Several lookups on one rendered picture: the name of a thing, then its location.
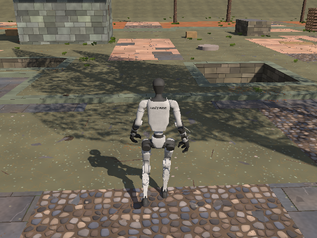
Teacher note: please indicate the right robot shin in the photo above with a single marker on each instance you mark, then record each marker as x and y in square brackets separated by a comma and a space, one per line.
[165, 175]

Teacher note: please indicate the robot left thigh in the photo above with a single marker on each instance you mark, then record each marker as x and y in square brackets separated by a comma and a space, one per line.
[146, 151]

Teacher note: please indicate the left robot upper arm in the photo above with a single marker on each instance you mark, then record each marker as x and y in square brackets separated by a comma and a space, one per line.
[140, 112]

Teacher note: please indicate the robot right forearm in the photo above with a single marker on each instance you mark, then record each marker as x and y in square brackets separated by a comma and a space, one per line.
[182, 133]

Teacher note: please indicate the robot left forearm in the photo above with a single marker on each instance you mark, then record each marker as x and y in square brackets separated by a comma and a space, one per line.
[134, 129]

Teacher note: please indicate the right robot upper arm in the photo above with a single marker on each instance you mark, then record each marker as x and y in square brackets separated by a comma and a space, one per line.
[176, 113]

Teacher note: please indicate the right robot hand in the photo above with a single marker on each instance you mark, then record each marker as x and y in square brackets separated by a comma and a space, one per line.
[186, 144]

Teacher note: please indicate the left robot hand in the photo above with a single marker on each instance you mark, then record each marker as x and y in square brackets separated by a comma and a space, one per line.
[132, 138]

